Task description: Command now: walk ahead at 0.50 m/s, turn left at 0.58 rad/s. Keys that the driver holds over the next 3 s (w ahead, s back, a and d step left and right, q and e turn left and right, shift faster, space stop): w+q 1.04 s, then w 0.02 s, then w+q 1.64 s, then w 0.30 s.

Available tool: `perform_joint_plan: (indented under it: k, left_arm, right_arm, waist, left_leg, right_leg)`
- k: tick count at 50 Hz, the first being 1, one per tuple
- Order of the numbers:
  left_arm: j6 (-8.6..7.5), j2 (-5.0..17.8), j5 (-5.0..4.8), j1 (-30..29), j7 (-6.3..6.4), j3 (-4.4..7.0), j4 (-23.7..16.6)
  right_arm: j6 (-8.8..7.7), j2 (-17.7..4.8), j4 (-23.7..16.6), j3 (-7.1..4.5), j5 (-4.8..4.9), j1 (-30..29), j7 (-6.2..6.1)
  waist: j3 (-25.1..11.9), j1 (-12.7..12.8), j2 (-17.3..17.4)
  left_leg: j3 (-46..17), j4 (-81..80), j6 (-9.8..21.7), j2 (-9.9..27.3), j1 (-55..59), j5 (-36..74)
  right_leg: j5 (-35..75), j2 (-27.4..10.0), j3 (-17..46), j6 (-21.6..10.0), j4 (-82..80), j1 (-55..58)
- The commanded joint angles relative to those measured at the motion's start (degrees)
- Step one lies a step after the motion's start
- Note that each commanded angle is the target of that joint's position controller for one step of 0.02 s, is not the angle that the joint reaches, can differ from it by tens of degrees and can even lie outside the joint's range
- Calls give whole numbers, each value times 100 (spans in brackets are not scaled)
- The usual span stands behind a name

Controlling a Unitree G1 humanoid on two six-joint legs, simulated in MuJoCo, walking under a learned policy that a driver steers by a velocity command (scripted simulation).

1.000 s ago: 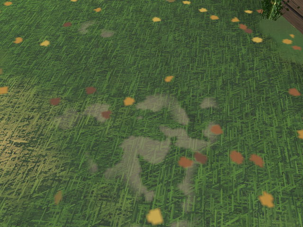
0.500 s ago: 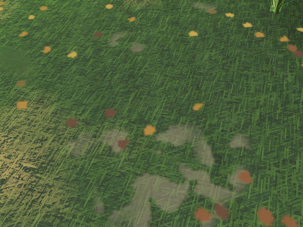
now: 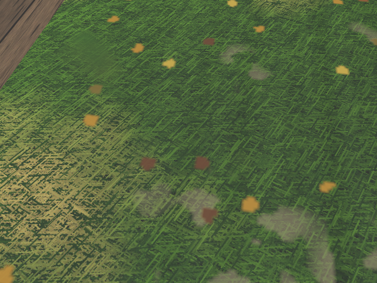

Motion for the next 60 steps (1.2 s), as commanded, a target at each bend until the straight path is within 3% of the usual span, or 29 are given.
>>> perform_joint_plan:
  k: [1, 5, 9, 13, 16, 18, 19, 20, 21, 22, 23, 24, 25, 28, 32, 36, 41, 43, 44, 45, 46, 47, 48, 49, 50, 51, 52, 55, 60]
  left_arm:
    - [0, 660, 112, 168, 19, 205, -450]
    - [127, 447, 211, -507, 61, 152, -749]
    - [76, 294, 141, -1330, -16, 72, -1011]
    - [-25, 431, 73, -1764, -140, 82, -1246]
    - [-119, 629, 53, -1541, -199, 153, -1267]
    - [-174, 851, 105, -577, -152, 279, -1050]
    - [-177, 1153, 200, 331, -103, 363, -961]
    - [-105, 1544, 292, 984, -99, 460, -800]
    - [-72, 1126, 134, 948, -131, 370, -809]
    - [-23, 678, 96, 661, -107, 255, -908]
    - [37, 560, 132, 373, -96, 199, -943]
    - [68, 501, 168, 178, -102, 168, -897]
    - [62, 417, 199, 83, -103, 129, -866]
    - [-12, 508, 134, 104, -129, 174, -727]
    - [-4, 782, 144, 230, -98, 263, -555]
    - [88, 925, 113, 373, -50, 280, -433]
    - [247, 1167, -8, 688, -36, 338, -257]
    - [316, 1333, -59, 620, -8, 381, -263]
    - [356, 1424, -84, 586, 16, 407, -273]
    - [400, 1411, -112, 486, 44, 393, -299]
    - [384, 1213, -23, 529, 75, 307, -379]
    - [259, 324, 260, 925, 3, 27, -723]
    - [11, 643, 68, 563, -78, 21, -867]
    - [-96, 987, -153, -22, -127, 114, -1031]
    - [-145, 920, -106, -95, -115, 73, -1046]
    - [-139, 916, 51, -81, -69, 90, -961]
    - [-78, 981, 129, 22, -63, 138, -936]
    - [116, 790, 196, 104, -77, 113, -926]
    - [147, 470, 190, -952, -100, -21, -1215]
  right_arm:
    - [-136, -530, -465, -99, -13, -27, -70]
    - [-140, -829, -402, -166, 7, 407, -236]
    - [-66, -802, -361, -151, 44, 752, -307]
    - [-12, -822, -282, -154, 74, 1022, -331]
    - [47, -856, -322, -174, 63, 944, -383]
    - [61, -696, -448, -119, 48, 698, -371]
    - [35, -406, -592, -3, -42, 592, -332]
    - [-17, -50, -715, 96, 98, 1394, -342]
    - [-37, -537, -619, 58, 174, 1605, -345]
    - [2, -913, -620, -40, 156, 1082, -335]
    - [36, -924, -698, -54, 79, 669, -335]
    - [34, -835, -785, -69, 12, 425, -320]
    - [61, -742, -808, -86, 25, 420, -289]
    - [169, -431, -893, -38, 84, 451, -244]
    - [188, -382, -1063, -6, 48, 35, -218]
    - [116, -285, -1209, 54, 45, -649, -78]
    - [114, -305, -1536, 71, 71, -1300, 85]
    - [140, -470, -1575, -14, 39, -1107, 109]
    - [163, -629, -1509, -104, 24, -720, 99]
    - [175, -867, -1275, -259, 35, 164, 67]
    - [217, -1284, -991, -462, 46, 1232, -38]
    - [188, -1976, -989, -537, 94, 1159, -116]
    - [80, -1708, -1193, -417, 38, 1377, -80]
    - [2, -1311, -1087, -304, -10, 1227, -47]
    - [-32, -1121, -1084, -240, 28, 916, -48]
    - [-30, -949, -1155, -176, 24, 466, -58]
    - [-32, -809, -1245, -115, -30, 188, -73]
    - [-78, -851, -1180, -107, -44, 121, -147]
    - [-35, -1013, -929, -145, 15, 547, -294]
  waist:
    - [-697, 188, 94]
    - [-440, 33, 216]
    - [-329, -303, 526]
    - [-295, -463, 619]
    - [-347, -276, 800]
    - [-800, 240, 839]
    - [-1588, 645, 374]
    - [-2346, 364, -1430]
    - [-2221, 346, -1608]
    - [-1420, 482, -885]
    - [-906, 424, -368]
    - [-549, 300, -243]
    - [-422, 159, -348]
    - [-325, 53, -523]
    - [-289, 111, -339]
    - [-121, 368, -296]
    - [153, 517, -333]
    - [-56, 281, -500]
    - [-333, 20, -588]
    - [-781, -496, -487]
    - [-1321, -965, -96]
    - [-1603, -302, 1569]
    - [-2631, -612, 1224]
    - [-1871, -719, 762]
    - [-1327, -487, 473]
    - [-982, -214, 169]
    - [-823, 1, 244]
    - [-667, 176, 261]
    - [-350, -183, 422]
  left_leg:
    - [-2183, -1640, 1093, 1517, 1273, 1386]
    - [-1711, -1738, 1014, 1269, 848, 1887]
    - [-1626, -1603, 687, 1023, 843, 1136]
    - [-2110, -1217, 609, 1230, 1235, 819]
    - [-2584, -751, 507, 1394, 1572, 933]
    - [-2472, 110, 271, 1035, 1371, 1599]
    - [-2041, 1605, 59, 701, 643, 1065]
    - [-1294, 3513, -365, -157, -1476, -1720]
    - [-1373, 4484, -429, 260, -2345, -2318]
    - [-1327, 4765, -487, 515, -2575, -1781]
    - [-1090, 4672, -518, 732, -2394, -1321]
    - [-1038, 4394, -519, 886, -2232, -1034]
    - [-1020, 4174, -494, 1044, -1984, -872]
    - [-818, 3784, -528, 1186, -1845, -637]
    - [-805, 2929, -626, 1263, -2222, 185]
    - [-447, 1696, -571, 1188, -1997, 1134]
    - [-11, 869, -347, 1031, -1882, 631]
    - [292, 714, -122, 720, -1299, 28]
    - [460, 647, 18, 479, -705, -215]
    - [570, 235, 221, 201, 492, 96]
    - [-105, 114, 498, 445, 2333, 311]
    - [-3128, -193, 1372, 1984, 4137, -81]
    - [-5087, -1133, 1905, 2558, 4576, -967]
    - [-4231, -1247, 1560, 2360, 4170, -619]
    - [-3450, -1229, 1338, 2106, 3328, -167]
    - [-2902, -1264, 1151, 1863, 2468, 371]
    - [-2559, -1384, 1083, 1693, 1862, 908]
    - [-2091, -1629, 1129, 1523, 1038, 1706]
    - [-1586, -1607, 777, 1081, 636, 1198]
  right_leg:
    - [478, -372, 290, 83, -479, -1141]
    - [1381, -189, 94, 385, -1733, -1337]
    - [2544, 174, 79, 364, -3430, -1079]
    - [2563, 377, 162, 261, -4158, -854]
    - [1921, 447, 228, 79, -4456, -432]
    - [1929, 405, 135, -210, -4768, 992]
    - [1785, -463, 899, -590, -4590, 2534]
    - [863, -1792, 3404, -1490, -4940, 4553]
    - [-289, -2122, 4459, -1589, -5266, 4549]
    - [-384, -1868, 3564, -1324, -5377, 3835]
    - [186, -1586, 2666, -1109, -5461, 3021]
    - [776, -1338, 2130, -1025, -5621, 2365]
    - [1170, -1129, 1655, -934, -5770, 1974]
    - [1748, -1004, 859, -1024, -6139, 1604]
    - [2442, -1096, 193, -1076, -6277, 1887]
    - [2586, -970, -546, -870, -6253, 2077]
    - [2957, -1232, -921, -727, -6012, 2704]
    - [4667, -1252, -1158, -614, -5393, 2877]
    - [5648, -1211, -1285, -552, -4736, 2884]
    - [6027, -1039, -1479, -411, -3614, 2566]
    - [4817, -824, -1500, -160, -1992, 1267]
    - [-730, 203, -1237, 181, 65, -1395]
    - [-1340, 526, 196, 158, 953, -2154]
    - [-740, 238, 325, 63, 910, -2659]
    - [-229, 3, 281, -11, 398, -2481]
    - [79, -186, 274, 31, -84, -2056]
    - [276, -298, 303, 73, -404, -1627]
    - [599, -274, 139, 290, -995, -1199]
    - [2291, 94, 51, 443, -3019, -998]
Next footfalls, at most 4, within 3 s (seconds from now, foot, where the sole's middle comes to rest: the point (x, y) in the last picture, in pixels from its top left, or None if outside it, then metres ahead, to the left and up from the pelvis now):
0.38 right None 0.40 -0.11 -0.77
0.92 left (125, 255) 0.54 0.24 -0.77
1.40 right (127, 173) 0.88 0.27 -0.77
1.92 left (29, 192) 0.79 0.65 -0.77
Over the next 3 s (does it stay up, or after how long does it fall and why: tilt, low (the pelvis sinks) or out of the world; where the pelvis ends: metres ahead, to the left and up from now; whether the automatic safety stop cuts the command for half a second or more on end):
stays up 0.88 1.05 -0.01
